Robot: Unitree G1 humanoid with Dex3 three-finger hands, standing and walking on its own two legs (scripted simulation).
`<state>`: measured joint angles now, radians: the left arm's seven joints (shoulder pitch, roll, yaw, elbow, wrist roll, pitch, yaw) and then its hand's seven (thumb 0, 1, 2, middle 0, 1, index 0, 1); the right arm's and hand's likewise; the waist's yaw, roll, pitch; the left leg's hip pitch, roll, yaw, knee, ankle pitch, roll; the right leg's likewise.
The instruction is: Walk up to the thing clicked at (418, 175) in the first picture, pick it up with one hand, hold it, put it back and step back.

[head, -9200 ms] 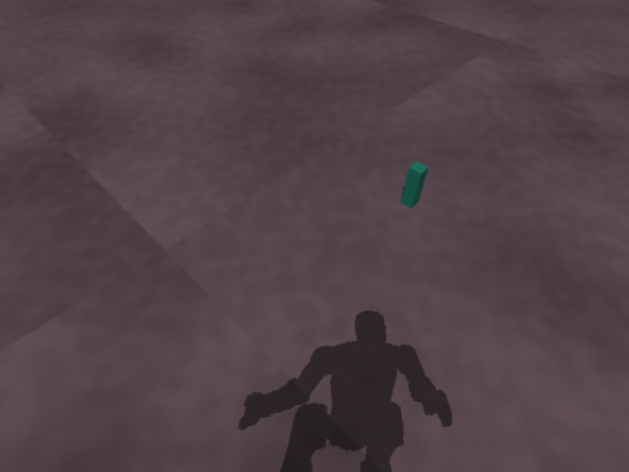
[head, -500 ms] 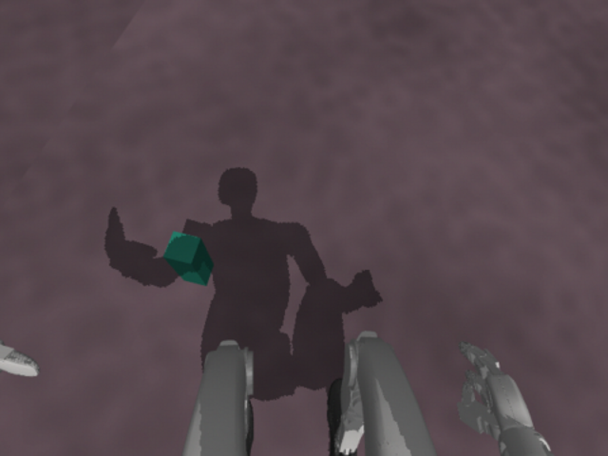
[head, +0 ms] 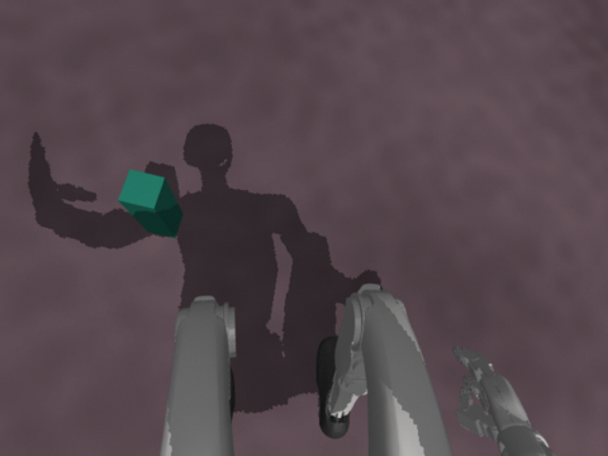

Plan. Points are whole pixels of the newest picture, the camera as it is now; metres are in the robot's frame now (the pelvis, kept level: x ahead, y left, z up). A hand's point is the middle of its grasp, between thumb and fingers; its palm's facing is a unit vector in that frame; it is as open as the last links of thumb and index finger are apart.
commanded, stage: go down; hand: left
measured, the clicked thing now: (155, 208) +0.51 +0.26 -0.36
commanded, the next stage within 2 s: approach in 1.02 s
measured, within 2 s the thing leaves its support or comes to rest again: neither
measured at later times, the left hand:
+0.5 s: hand out of the picture +0.38 +0.45 -0.03, palm faces +0.31 -0.95 -0.10, open 17.2 cm
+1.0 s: hand out of the picture +0.39 +0.46 -0.05, palm faces +0.32 -0.94 -0.08, open 17.2 cm
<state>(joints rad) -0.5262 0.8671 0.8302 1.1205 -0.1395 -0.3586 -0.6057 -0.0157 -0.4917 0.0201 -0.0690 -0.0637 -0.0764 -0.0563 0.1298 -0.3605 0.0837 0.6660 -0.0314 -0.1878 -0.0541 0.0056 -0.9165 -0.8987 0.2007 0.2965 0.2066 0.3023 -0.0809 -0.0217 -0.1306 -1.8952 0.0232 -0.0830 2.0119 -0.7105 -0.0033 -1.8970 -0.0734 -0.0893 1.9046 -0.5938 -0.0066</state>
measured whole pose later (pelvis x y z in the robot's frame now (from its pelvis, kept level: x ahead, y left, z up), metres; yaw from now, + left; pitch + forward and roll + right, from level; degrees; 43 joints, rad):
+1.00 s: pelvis -0.02 +0.01 -0.08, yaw -2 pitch +31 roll -8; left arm -0.70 1.05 0.92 1.19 -0.12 -0.35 -0.67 -0.01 -0.46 0.06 -0.05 -0.05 -0.05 -0.05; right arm 0.13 -0.40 0.14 0.65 -0.05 -0.16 -0.02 0.00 -0.92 -0.90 0.20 0.30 0.21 0.30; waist -0.11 -0.04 -0.06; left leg -2.12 0.00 -0.11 2.27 -0.70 0.02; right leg -2.09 -0.09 -0.09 2.13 -0.58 0.01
